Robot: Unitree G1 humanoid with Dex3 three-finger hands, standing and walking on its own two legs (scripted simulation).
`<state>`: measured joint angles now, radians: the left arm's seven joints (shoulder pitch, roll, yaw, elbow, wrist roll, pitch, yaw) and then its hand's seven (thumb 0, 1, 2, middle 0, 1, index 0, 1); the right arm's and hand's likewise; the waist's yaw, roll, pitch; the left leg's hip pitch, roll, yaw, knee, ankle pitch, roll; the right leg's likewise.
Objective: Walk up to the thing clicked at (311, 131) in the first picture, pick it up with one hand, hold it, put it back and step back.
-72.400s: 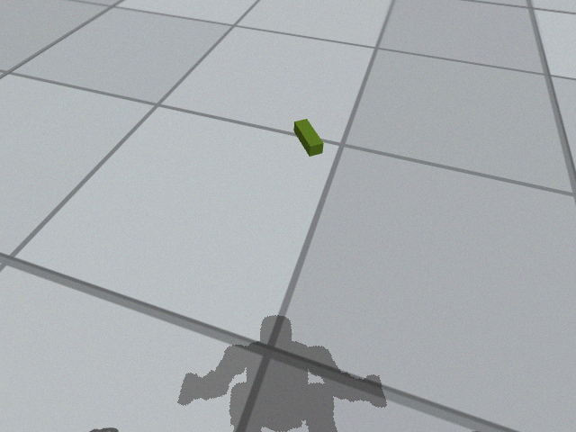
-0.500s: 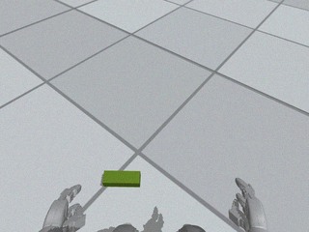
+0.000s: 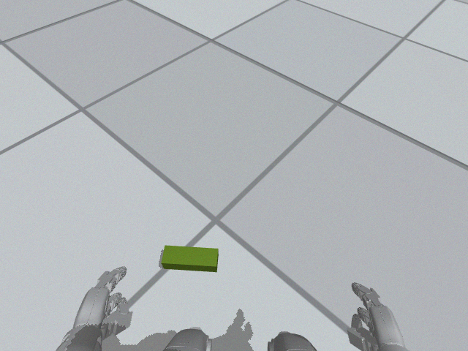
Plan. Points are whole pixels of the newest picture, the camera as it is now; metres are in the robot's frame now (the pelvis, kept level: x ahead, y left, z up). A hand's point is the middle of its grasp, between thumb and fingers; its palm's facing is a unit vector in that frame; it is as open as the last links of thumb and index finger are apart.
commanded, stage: stand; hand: left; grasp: from above
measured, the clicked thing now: (190, 258) +0.50 +0.18 -0.69
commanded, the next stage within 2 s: none
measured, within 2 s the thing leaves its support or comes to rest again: neither
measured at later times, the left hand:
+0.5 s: hand out of the picture +0.06 +0.24 -0.11, palm faces +0.05 -0.95 -0.32, open 7.4 cm
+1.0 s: hand out of the picture +0.04 +0.23 -0.10, palm faces +0.04 -0.94 -0.34, open 7.4 cm
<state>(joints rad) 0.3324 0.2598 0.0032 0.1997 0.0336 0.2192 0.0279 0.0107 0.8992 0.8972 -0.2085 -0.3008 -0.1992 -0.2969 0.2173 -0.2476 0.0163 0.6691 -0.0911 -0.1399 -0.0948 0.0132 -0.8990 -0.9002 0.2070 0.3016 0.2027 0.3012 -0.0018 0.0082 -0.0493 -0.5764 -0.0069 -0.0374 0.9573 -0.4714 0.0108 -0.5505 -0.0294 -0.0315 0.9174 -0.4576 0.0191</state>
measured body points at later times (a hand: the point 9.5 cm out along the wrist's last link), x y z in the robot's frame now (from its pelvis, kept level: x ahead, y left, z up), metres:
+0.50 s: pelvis +0.00 +0.01 +0.05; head +0.01 +0.01 +0.50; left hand +0.06 +0.29 -0.09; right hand +0.09 -0.26 -0.09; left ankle +0.01 +0.11 -0.69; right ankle +0.01 -0.14 -0.69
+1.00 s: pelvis +0.00 -0.01 +0.06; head +0.00 -0.02 +0.51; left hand +0.04 +0.28 -0.08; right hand +0.06 -0.29 -0.09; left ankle +0.01 +0.11 -0.69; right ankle +0.01 -0.14 -0.69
